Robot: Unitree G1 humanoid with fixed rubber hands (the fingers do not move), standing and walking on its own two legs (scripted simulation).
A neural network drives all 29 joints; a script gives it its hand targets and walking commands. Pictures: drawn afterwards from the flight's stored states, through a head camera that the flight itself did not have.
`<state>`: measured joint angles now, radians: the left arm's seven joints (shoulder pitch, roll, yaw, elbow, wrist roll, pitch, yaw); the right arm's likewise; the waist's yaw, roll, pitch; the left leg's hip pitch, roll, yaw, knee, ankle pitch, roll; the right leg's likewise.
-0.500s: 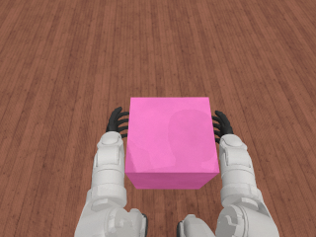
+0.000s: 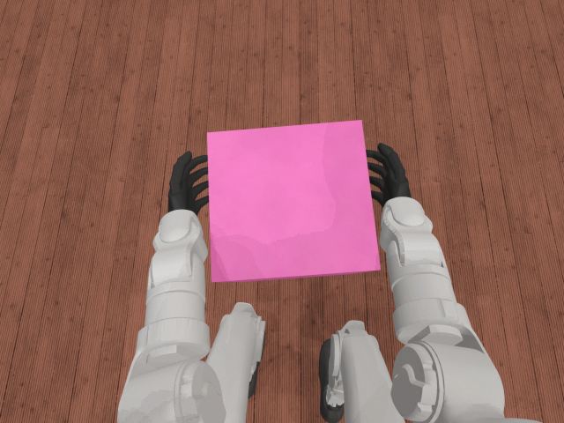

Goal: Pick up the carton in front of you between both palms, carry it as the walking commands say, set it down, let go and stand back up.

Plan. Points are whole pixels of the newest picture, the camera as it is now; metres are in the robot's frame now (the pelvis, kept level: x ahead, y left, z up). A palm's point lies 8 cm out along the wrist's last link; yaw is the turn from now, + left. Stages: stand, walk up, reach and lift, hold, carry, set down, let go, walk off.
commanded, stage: set down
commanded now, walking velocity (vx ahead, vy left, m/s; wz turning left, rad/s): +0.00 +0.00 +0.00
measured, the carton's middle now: (290, 216) +0.41 +0.05 -0.15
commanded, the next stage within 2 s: none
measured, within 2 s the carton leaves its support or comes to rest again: rests again in 1.84 s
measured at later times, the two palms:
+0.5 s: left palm (196, 225) +0.39 +0.22 -0.22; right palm (352, 205) +0.47 -0.07 -0.23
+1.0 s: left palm (198, 228) +0.41 +0.26 -0.36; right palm (326, 207) +0.50 -0.03 -0.38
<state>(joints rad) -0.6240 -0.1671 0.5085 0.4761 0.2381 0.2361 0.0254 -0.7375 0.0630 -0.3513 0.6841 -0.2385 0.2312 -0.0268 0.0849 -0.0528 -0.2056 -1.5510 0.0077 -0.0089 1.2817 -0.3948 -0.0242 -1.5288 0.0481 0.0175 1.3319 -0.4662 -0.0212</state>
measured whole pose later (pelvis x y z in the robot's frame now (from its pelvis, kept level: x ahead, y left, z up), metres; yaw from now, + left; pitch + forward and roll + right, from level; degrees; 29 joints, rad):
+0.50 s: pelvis -0.03 +0.00 -0.13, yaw +0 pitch +46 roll +1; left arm -0.88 -0.08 0.58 0.55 0.19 0.25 0.04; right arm -1.06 -0.05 -0.26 0.84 -0.18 0.25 -0.08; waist 0.13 -0.05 -0.13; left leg -2.07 0.00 -0.03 1.72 -0.46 -0.04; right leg -2.04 0.06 0.00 1.78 -0.53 -0.02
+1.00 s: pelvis -0.05 +0.00 -0.22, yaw +1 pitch +45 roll +2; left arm -1.15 0.04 0.55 0.70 0.07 0.23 0.09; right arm -1.37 -0.22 -0.08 1.04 -0.07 0.21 -0.12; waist 0.19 -0.03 0.12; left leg -2.33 -0.01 -0.01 2.01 -0.47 -0.04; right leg -2.30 0.06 0.01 2.08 -0.56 -0.02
